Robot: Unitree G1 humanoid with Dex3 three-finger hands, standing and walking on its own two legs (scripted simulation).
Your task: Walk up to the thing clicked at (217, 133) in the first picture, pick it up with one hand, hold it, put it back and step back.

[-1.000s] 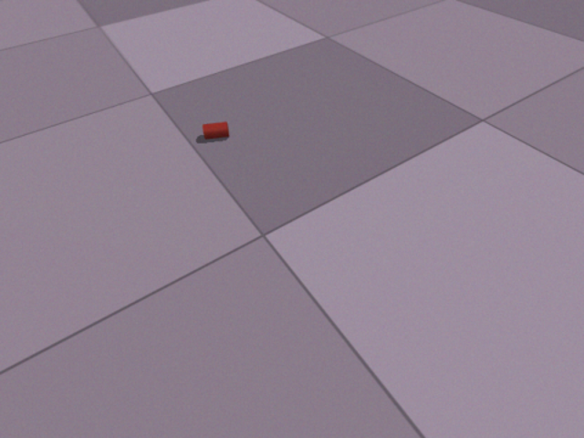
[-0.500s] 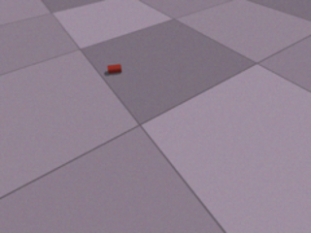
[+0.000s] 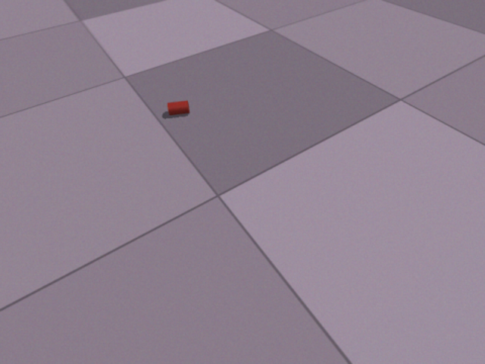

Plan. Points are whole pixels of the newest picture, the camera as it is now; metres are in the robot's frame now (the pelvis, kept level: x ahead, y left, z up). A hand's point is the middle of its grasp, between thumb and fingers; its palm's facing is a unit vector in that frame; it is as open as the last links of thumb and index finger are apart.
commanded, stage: stand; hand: left
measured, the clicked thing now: (178, 108) +1.82 +0.51 -0.74
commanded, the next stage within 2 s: walk up in 0.12 s
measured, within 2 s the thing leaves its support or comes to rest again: neither
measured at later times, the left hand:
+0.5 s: hand out of the picture +0.09 +0.39 -0.18, palm faces +0.10 -0.92 -0.39, open 7.4 cm
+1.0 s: hand (105, 217) +0.49 +0.40 -0.15, palm faces +0.01 -0.94 -0.34, open 7.4 cm
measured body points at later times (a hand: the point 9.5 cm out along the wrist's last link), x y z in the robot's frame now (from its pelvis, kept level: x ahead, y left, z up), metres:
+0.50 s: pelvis +0.10 +0.08 -0.03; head +0.09 +0.11 +0.42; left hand +0.08 +0.44 -0.15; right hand +0.22 -0.26 -0.11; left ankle +0.17 +0.22 -0.75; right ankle -0.01 -0.11 -0.74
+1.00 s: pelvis +0.37 +0.12 -0.03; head +0.39 +0.12 +0.42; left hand +0.49 +0.44 -0.13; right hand +0.37 -0.21 -0.15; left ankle +0.17 +0.22 -0.75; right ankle +0.51 +0.00 -0.75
